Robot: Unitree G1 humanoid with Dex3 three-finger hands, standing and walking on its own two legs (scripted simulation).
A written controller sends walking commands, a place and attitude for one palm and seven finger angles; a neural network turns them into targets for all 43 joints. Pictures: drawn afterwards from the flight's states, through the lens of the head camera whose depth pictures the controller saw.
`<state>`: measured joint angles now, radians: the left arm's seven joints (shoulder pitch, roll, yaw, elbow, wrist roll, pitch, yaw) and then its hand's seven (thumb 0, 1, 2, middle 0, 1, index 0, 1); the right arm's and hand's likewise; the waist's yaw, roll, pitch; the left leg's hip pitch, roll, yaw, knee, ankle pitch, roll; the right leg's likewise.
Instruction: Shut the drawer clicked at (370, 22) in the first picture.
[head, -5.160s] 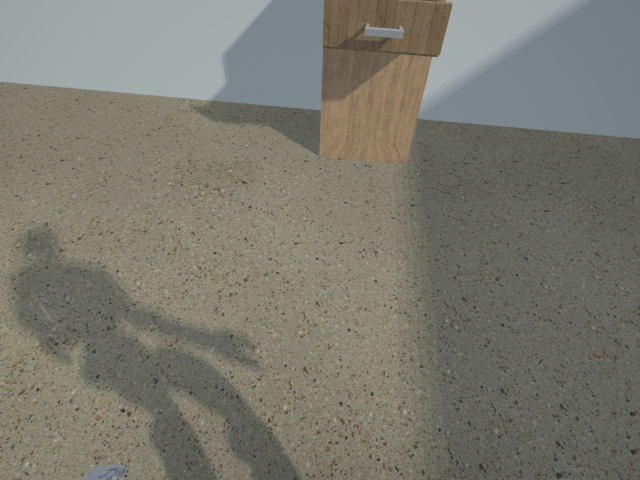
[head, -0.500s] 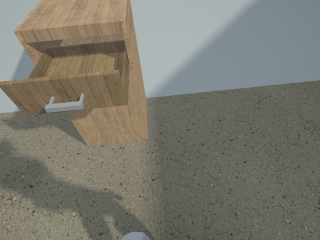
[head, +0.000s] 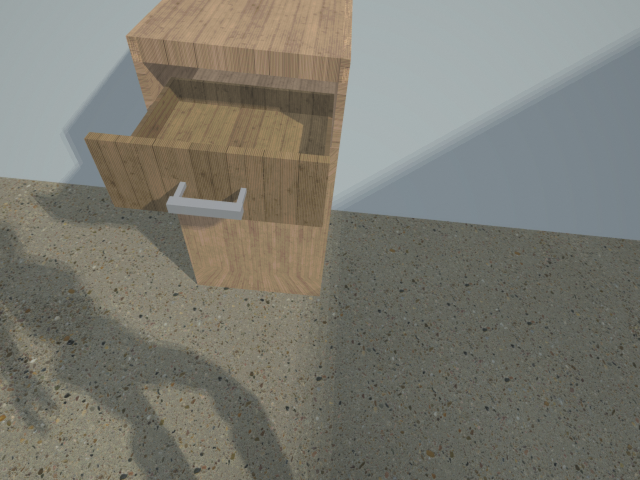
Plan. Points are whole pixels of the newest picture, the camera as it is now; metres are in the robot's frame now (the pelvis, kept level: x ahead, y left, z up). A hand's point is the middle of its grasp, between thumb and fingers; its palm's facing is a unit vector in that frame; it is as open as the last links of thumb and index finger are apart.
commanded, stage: take the last steps up to it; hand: left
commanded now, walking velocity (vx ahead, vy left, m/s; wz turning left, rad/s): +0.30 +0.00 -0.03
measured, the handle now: (208, 199) +0.55 +0.25 -0.01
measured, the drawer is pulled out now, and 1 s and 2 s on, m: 0.28 0.28 0.28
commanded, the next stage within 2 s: come to a stop and stand still in 0.50 s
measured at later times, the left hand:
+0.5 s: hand (246, 388) +0.28 +0.14 -0.17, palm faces -0.01 -0.98 -0.19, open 7.3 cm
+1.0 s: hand (213, 409) +0.25 +0.19 -0.18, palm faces +0.02 -0.98 -0.21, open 7.4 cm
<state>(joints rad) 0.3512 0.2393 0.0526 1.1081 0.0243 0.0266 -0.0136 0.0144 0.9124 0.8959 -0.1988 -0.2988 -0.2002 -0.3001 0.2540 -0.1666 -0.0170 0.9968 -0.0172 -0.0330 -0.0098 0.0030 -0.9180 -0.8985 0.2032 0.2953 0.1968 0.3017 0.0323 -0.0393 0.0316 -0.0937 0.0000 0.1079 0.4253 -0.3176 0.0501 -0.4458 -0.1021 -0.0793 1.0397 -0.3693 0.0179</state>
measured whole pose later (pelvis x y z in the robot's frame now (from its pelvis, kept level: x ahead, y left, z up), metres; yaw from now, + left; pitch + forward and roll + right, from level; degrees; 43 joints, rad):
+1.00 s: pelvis +0.23 -0.01 +0.00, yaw -3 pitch +0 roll -1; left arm 0.25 0.20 0.05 1.04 0.01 0.05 0.03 0.01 0.91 0.90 -0.20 -0.30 -0.20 -0.30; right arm 0.08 -0.13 -0.03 0.99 -0.01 0.01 -0.04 0.00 -0.91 -0.90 0.21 0.30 0.20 0.30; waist 0.03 -0.03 0.11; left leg -0.32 0.08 0.12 0.47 -0.14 0.01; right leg -0.38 -0.02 -0.01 1.00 -0.51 0.03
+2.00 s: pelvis +0.16 -0.05 -0.01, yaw -2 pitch -1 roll +0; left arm 0.33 0.12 0.00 1.11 0.01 -0.02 0.03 0.01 0.91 0.90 -0.20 -0.30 -0.20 -0.30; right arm 0.35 -0.14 0.00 1.06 -0.02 -0.01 -0.02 0.00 -0.91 -0.90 0.20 0.29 0.19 0.30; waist -0.01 0.03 0.00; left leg -0.21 0.02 0.03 0.53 -0.29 0.00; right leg -0.27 -0.01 -0.08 0.52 -0.23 -0.03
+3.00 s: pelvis +0.21 -0.02 -0.01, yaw +2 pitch -1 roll +1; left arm 0.27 0.13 0.04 1.01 0.02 -0.04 0.03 0.01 0.92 0.90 -0.20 -0.30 -0.20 -0.30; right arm 0.31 -0.17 -0.01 1.07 -0.02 0.03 0.00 0.01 -0.91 -0.90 0.20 0.30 0.20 0.30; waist 0.01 0.03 0.04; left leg -0.38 -0.02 0.07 0.99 -0.47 0.00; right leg -0.26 -0.07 -0.14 0.60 -0.32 -0.03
